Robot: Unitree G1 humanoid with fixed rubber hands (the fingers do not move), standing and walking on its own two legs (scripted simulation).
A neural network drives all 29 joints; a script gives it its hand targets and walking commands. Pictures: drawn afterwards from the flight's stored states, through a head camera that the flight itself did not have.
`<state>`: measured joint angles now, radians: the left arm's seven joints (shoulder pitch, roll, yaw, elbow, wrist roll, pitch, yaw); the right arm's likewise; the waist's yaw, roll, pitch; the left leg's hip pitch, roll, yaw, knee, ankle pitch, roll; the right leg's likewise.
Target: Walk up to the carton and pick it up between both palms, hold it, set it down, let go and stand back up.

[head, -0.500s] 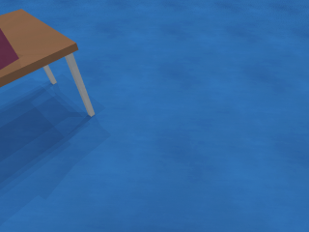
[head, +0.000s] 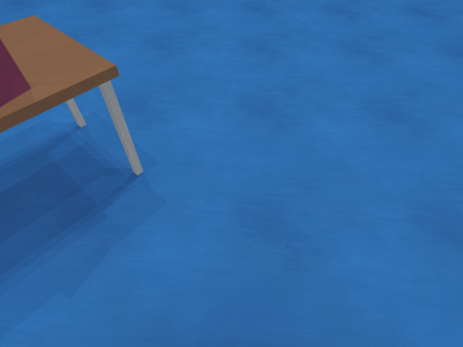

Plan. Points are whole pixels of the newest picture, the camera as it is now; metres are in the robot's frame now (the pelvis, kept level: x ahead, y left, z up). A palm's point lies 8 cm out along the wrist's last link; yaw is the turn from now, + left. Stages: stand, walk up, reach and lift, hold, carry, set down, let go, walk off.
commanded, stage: stand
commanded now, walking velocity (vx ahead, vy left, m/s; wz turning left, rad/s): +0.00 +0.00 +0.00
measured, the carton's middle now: out of the picture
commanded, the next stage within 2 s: none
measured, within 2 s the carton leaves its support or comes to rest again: neither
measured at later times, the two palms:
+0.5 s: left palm out of the picture -0.04 +0.20 -0.15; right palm out of the picture -0.04 -0.21 -0.15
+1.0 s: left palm out of the picture -0.04 +0.20 -0.15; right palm out of the picture -0.04 -0.21 -0.15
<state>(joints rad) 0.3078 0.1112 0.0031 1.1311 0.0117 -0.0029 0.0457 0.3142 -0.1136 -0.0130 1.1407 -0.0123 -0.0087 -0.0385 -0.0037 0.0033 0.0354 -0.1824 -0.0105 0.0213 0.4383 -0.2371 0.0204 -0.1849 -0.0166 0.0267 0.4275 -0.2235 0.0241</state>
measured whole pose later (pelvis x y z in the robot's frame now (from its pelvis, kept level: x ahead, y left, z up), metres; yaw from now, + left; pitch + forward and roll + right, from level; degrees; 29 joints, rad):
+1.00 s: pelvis +0.00 +0.00 +0.00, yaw +0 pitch +0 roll +0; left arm 0.34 0.11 -0.01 1.15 0.01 -0.01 0.04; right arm 0.35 -0.12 0.00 1.15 -0.01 -0.02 -0.04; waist 0.00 0.00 0.03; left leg -0.19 -0.01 0.02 0.43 -0.24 0.02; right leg -0.19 -0.02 0.03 0.43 -0.23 0.02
